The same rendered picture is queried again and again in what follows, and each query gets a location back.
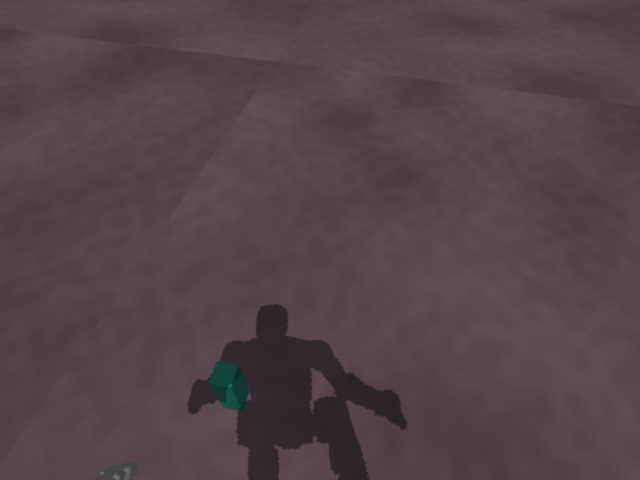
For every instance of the carton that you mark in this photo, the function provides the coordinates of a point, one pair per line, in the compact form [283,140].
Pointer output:
[229,386]

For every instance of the left robot hand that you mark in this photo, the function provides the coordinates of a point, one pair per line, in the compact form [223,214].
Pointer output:
[124,471]

